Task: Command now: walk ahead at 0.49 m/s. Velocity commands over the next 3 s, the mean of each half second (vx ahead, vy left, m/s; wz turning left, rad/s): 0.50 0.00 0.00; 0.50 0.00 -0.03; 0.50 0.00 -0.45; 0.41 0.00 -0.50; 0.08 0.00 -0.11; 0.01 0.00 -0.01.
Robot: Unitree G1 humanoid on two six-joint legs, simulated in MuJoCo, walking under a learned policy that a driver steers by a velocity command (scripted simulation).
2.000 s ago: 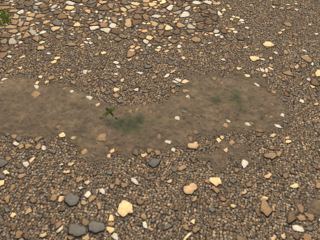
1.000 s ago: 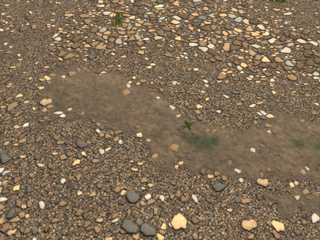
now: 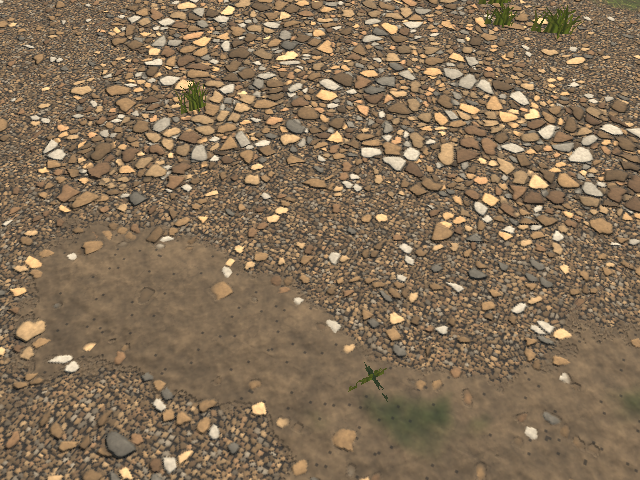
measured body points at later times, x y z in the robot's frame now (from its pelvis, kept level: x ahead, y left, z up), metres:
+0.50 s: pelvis +0.29 -0.07 +0.00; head +0.31 -0.09 +0.45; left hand +0.36 +0.20 -0.11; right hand +0.41 -0.35 -0.12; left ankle +0.32 +0.10 -0.67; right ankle +0.31 -0.15 -0.75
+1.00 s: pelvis +0.58 -0.01 +0.00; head +0.60 +0.01 +0.45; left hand +0.65 +0.27 -0.14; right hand +0.68 -0.28 -0.12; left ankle +0.61 +0.08 -0.75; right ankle +0.54 -0.16 -0.66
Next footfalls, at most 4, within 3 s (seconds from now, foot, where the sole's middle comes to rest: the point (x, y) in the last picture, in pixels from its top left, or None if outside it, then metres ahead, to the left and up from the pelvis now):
0.28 right None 0.35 -0.15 -0.78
0.82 left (283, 407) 0.65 0.08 -0.78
1.36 right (384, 299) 0.93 -0.17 -0.78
1.84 left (340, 202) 1.27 -0.08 -0.78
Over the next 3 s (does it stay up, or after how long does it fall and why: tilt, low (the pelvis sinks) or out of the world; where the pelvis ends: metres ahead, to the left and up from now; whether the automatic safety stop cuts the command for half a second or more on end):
stays up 1.17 -0.18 -0.01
